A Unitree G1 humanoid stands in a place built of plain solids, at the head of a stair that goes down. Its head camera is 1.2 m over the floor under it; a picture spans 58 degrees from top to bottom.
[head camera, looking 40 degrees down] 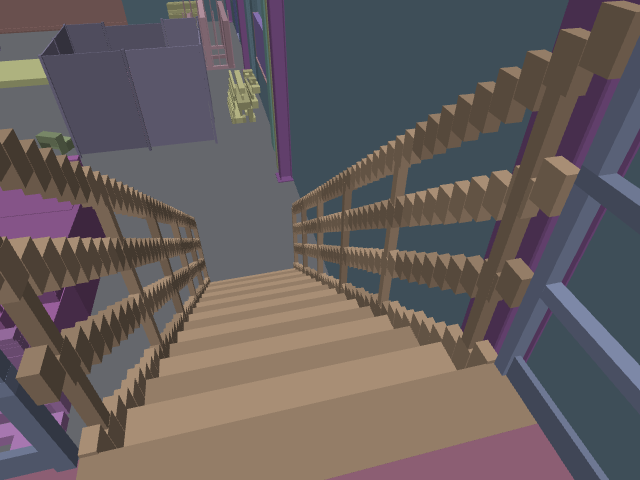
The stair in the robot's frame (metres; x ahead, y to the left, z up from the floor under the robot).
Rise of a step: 0.20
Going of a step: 0.24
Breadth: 1.27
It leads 14 degrees to the left of straight ahead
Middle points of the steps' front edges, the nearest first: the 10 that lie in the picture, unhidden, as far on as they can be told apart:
0.67 0.03 0.00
0.90 0.09 -0.20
1.14 0.15 -0.39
1.38 0.21 -0.59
1.61 0.27 -0.79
1.85 0.33 -0.98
2.09 0.38 -1.18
2.32 0.44 -1.38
2.56 0.50 -1.57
2.79 0.56 -1.77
